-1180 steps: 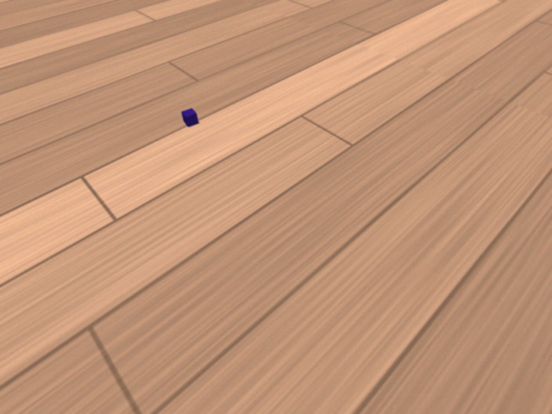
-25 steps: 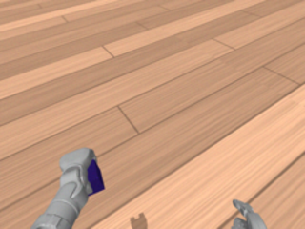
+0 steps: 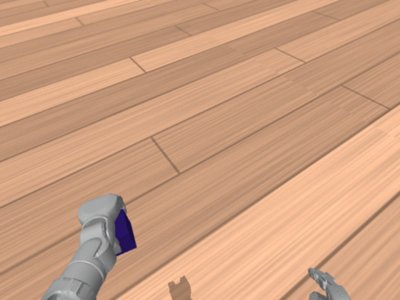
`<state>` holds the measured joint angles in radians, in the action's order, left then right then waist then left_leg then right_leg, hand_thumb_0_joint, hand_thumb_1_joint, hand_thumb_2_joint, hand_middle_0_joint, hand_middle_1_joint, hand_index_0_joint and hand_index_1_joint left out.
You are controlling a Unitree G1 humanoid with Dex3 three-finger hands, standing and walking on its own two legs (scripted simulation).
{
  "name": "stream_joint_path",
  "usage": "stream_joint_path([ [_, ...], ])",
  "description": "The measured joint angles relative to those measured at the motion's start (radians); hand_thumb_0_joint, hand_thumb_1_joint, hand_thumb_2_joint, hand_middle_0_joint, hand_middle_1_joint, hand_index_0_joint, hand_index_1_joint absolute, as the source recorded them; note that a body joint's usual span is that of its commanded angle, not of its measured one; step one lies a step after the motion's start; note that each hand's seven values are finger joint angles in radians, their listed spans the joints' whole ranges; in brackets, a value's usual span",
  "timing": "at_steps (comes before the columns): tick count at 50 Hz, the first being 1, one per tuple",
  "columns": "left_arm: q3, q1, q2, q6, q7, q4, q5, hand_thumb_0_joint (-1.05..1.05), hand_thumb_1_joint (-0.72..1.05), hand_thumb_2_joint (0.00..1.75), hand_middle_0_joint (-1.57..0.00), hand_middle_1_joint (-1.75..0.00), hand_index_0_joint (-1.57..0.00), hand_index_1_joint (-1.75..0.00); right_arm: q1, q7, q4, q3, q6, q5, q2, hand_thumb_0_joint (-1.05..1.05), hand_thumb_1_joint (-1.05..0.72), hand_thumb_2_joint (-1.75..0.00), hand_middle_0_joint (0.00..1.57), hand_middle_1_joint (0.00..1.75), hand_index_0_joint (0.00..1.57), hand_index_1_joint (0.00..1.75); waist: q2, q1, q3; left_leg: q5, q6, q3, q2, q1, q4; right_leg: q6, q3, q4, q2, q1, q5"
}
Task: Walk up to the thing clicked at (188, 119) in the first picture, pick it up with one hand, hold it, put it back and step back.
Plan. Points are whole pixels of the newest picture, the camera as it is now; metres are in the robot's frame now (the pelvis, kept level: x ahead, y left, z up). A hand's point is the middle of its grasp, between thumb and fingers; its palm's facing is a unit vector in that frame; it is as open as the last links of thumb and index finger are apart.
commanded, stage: crouch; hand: left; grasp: from above
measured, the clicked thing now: (115, 234) +0.30 +0.23 -0.09
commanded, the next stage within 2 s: lower in 1.84 s
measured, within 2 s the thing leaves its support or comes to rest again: neither
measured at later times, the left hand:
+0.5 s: hand (131, 243) +0.33 +0.23 -0.22, palm faces -0.40 -0.05 -0.91, open 10.0 cm
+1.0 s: hand (150, 251) +0.39 +0.23 -0.46, palm faces -0.43 -0.13 -0.89, open 10.0 cm
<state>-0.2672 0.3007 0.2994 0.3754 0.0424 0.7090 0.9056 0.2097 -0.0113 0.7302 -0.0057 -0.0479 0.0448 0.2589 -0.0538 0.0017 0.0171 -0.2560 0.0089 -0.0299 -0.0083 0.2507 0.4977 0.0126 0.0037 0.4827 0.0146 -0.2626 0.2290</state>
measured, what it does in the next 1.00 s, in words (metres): lowers itself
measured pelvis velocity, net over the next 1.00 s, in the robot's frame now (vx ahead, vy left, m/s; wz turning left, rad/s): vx -0.06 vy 0.00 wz -0.03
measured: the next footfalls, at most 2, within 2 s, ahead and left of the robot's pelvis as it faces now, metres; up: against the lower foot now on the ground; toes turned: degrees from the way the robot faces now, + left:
none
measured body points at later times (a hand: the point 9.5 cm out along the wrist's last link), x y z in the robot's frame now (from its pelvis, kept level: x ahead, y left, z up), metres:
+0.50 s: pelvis -0.04 +0.00 -0.11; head +0.08 +0.02 +0.33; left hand +0.35 +0.23 -0.17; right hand +0.02 -0.29 -0.22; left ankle +0.00 +0.11 -0.74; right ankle +0.02 -0.13 -0.74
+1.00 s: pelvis -0.06 +0.00 -0.30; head +0.16 +0.02 +0.09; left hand +0.41 +0.23 -0.41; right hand -0.02 -0.26 -0.43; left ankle +0.00 +0.11 -0.74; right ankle +0.01 -0.13 -0.74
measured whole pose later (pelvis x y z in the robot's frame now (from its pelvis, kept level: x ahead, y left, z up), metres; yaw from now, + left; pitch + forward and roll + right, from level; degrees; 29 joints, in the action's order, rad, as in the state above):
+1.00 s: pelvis -0.06 +0.00 -0.30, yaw -1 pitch +39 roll -4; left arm 0.07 0.91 0.50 0.07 0.42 1.41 1.06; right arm 0.19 0.07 0.78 0.03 -0.11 -0.09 0.22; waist -0.05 0.22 0.19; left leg -0.69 0.02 0.04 -0.02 1.94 1.94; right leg 0.01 0.04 1.88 0.02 -1.92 0.65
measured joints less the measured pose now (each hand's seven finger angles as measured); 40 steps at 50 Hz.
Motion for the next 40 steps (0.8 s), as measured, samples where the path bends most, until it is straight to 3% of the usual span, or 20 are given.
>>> stream_joint_path([
  [7,0.008,0.013,-0.005,-0.056,0.043,0.089,0.015,-0.01,-0.01,0.43,-0.81,-0.40,-0.78,-0.43,0.002,0.006,-0.005,-0.001,-0.004,-0.003,-0.004,0.01,-0.88,-0.89,0.20,0.30,0.20,0.30,0.014,0.016,-0.012,-0.001,0.000,0.004,0.001,0.029,0.016,-0.001,0.004,0.017,0.001,-0.028,0.003],
  [13,0.029,0.077,-0.015,-0.122,0.142,0.259,0.052,-0.01,-0.01,0.43,-0.81,-0.40,-0.77,-0.43,0.006,0.018,0.003,-0.007,-0.007,-0.014,-0.004,0.01,-0.88,-0.89,0.20,0.30,0.20,0.30,0.041,0.034,-0.016,-0.025,-0.002,0.009,-0.004,0.153,0.105,-0.004,0.007,0.099,-0.002,-0.148,0.024],
  [21,0.117,0.241,0.004,-0.212,0.321,0.485,0.115,-0.01,0.01,0.42,-0.79,-0.40,-0.76,-0.44,0.036,0.029,0.023,-0.032,-0.008,-0.049,0.018,0.00,-0.88,-0.89,0.20,0.30,0.20,0.30,0.062,0.077,0.079,-0.163,-0.002,0.019,-0.015,0.612,0.500,-0.002,0.012,0.481,-0.008,-0.601,0.155],
  [27,0.173,0.388,0.053,-0.224,0.415,0.604,0.126,-0.01,0.02,0.41,-0.78,-0.41,-0.75,-0.43,0.044,0.030,0.036,-0.039,-0.010,-0.065,0.028,0.00,-0.88,-0.89,0.20,0.30,0.20,0.30,0.041,0.128,0.147,-0.267,0.005,0.027,-0.022,0.977,0.818,0.003,0.013,0.788,-0.011,-0.962,0.251],
  [34,0.259,0.538,0.103,-0.174,0.441,0.678,0.053,-0.01,0.02,0.42,-0.78,-0.42,-0.74,-0.44,0.033,0.048,0.059,-0.023,-0.028,-0.092,-0.007,0.00,-0.88,-0.89,0.20,0.30,0.20,0.30,0.013,0.174,0.168,-0.326,0.009,0.034,-0.021,1.290,1.064,0.002,0.016,1.029,-0.008,-1.272,0.307],
  [40,0.293,0.581,0.140,-0.201,0.381,0.705,0.065,-0.01,0.03,0.42,-0.77,-0.42,-0.74,-0.45,0.016,0.059,0.069,0.001,-0.039,-0.104,-0.039,0.00,-0.88,-0.89,0.20,0.30,0.20,0.30,-0.017,0.195,0.178,-0.365,0.013,0.045,-0.017,1.471,1.218,0.002,0.023,1.179,-0.003,-1.448,0.348],
])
